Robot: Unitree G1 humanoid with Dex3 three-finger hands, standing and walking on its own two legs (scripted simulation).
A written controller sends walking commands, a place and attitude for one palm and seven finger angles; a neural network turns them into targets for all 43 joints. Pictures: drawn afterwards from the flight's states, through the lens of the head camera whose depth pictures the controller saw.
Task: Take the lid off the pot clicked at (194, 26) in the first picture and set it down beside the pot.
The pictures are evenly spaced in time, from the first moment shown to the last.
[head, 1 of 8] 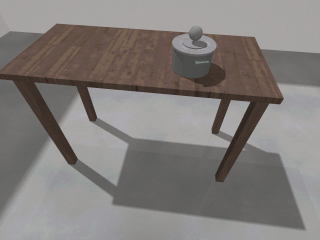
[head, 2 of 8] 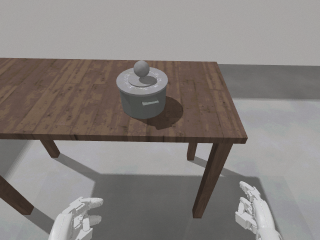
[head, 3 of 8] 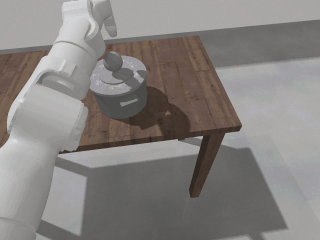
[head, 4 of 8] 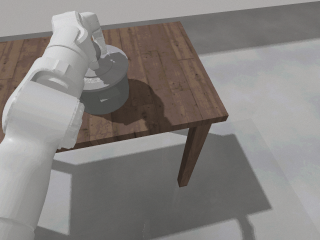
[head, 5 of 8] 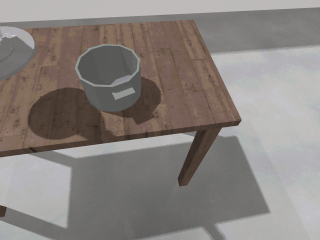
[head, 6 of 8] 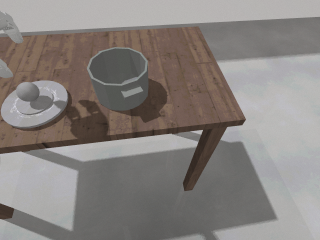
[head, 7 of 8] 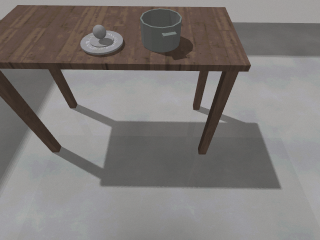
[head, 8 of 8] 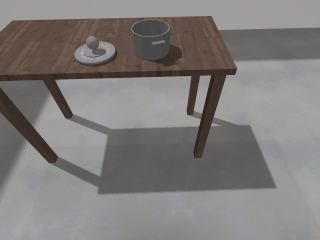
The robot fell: no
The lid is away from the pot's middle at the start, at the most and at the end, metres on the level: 0.00 0.26 0.25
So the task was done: yes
